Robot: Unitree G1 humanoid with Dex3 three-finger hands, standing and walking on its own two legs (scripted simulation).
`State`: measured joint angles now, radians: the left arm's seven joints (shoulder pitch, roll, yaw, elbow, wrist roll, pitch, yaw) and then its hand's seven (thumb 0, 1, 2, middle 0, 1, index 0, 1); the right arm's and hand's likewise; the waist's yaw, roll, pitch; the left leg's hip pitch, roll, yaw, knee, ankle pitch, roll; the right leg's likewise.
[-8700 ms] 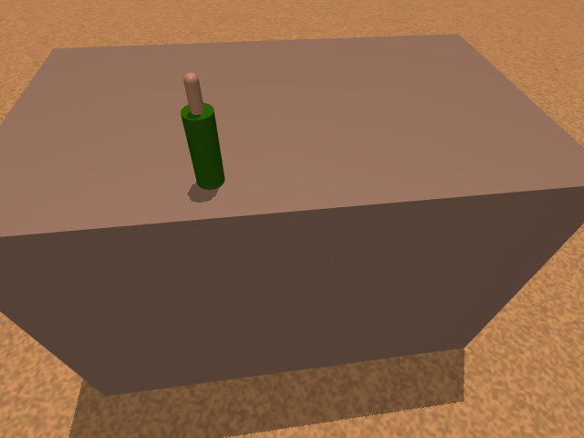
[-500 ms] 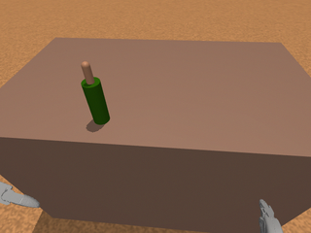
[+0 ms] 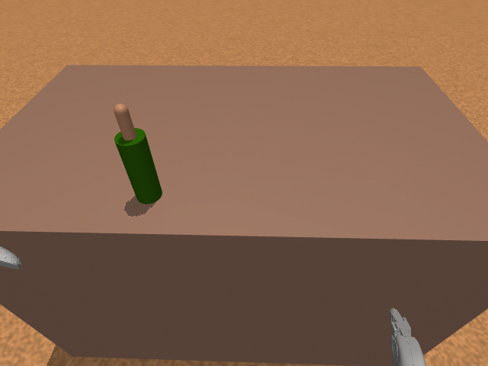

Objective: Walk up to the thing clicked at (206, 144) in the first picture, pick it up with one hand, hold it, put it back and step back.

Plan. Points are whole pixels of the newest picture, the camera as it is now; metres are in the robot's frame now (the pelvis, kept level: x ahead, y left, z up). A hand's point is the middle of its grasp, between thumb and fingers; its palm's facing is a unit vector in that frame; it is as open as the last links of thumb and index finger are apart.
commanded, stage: go down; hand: left
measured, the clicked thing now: (136, 155) +0.45 +0.20 +0.13
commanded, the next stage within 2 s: none
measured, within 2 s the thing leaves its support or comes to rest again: neither
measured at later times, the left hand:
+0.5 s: hand out of the picture +0.30 +0.36 +0.20, palm faces +0.23 -0.96 -0.14, open 17.6 cm
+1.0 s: hand out of the picture +0.33 +0.38 +0.21, palm faces +0.20 -0.98 -0.07, open 17.5 cm
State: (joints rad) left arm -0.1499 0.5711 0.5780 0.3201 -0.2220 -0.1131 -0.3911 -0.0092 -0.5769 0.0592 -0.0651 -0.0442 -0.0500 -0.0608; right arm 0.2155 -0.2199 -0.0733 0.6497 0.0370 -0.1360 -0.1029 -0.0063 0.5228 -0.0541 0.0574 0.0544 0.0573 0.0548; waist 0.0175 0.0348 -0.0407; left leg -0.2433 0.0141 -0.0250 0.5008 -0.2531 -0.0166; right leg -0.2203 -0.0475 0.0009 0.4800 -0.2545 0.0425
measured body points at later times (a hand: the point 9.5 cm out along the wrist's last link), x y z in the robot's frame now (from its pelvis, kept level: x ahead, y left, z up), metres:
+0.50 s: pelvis -0.01 +0.00 +0.00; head -0.02 -0.01 +0.45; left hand +0.29 +0.41 +0.21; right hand +0.16 -0.26 -0.08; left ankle +0.01 +0.13 -0.74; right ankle +0.00 -0.15 -0.74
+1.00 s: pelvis +0.01 +0.00 +0.00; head +0.01 +0.00 +0.45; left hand +0.32 +0.43 +0.21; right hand +0.17 -0.26 -0.08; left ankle +0.01 +0.13 -0.74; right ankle +0.00 -0.15 -0.74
